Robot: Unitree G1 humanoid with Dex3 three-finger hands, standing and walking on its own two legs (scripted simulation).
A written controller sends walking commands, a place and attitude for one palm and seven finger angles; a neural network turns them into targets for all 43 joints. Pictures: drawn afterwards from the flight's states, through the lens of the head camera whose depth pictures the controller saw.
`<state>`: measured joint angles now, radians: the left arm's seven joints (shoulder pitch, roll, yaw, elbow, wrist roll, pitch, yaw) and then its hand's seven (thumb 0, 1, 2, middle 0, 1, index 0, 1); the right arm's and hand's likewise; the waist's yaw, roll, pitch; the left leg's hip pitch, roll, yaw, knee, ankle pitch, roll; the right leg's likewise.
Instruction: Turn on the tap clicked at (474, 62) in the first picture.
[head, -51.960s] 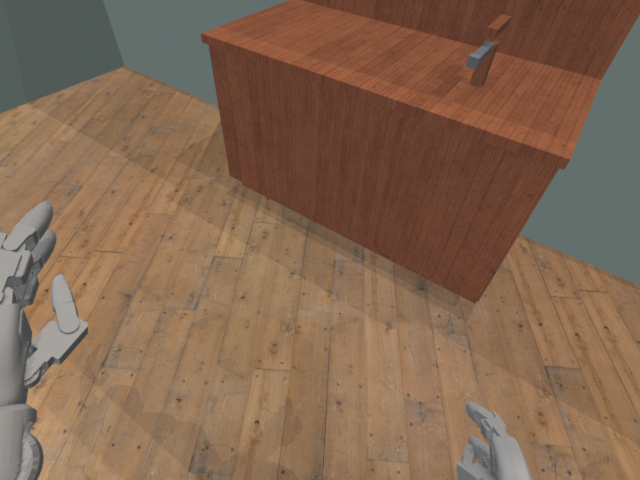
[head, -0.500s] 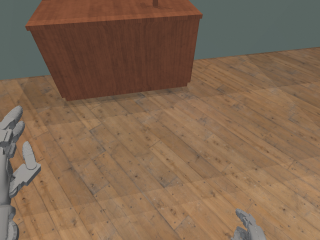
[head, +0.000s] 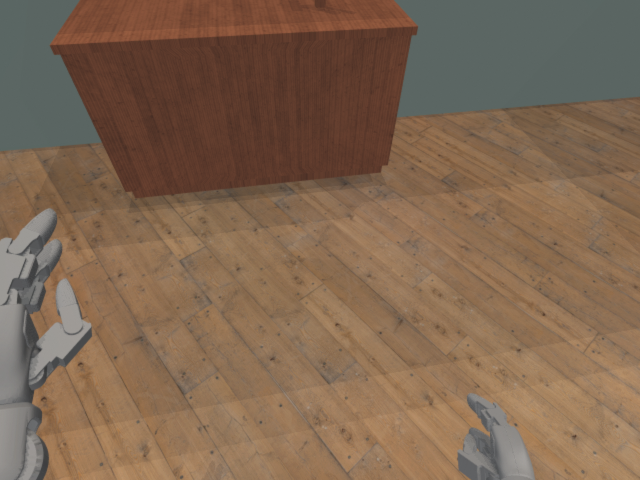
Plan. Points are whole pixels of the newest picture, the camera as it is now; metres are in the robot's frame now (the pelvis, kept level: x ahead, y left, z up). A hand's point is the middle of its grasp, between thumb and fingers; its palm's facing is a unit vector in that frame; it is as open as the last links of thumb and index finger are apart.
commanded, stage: bring the hand home and regain balance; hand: left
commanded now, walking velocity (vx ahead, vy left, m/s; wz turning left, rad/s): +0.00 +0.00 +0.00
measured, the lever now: out of the picture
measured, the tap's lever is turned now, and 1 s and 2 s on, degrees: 53 53 53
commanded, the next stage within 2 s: come to a stop and stand still in 0.10 s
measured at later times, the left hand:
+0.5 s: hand (81, 310) +0.22 +0.24 +0.17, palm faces +0.40 -0.84 -0.37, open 7.4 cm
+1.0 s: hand (77, 365) +0.18 +0.24 +0.14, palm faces +0.36 -0.87 -0.33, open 7.4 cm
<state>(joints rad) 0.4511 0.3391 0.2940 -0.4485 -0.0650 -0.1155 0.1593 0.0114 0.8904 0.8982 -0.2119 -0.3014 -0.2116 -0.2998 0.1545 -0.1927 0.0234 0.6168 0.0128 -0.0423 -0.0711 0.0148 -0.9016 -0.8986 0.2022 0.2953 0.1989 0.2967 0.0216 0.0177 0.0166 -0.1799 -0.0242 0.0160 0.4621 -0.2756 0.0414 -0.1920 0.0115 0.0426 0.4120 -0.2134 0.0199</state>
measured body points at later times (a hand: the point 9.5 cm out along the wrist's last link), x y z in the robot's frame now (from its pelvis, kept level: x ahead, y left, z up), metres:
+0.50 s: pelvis -0.03 -0.01 +0.00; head +0.00 -0.01 +0.45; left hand +0.19 +0.28 +0.19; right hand +0.15 -0.23 -0.08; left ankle -0.02 +0.09 -0.74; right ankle +0.00 -0.14 -0.74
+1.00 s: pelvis -0.05 +0.00 +0.00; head -0.05 +0.01 +0.45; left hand +0.16 +0.28 +0.16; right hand +0.12 -0.22 -0.07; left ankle -0.02 +0.09 -0.74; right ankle +0.00 -0.14 -0.74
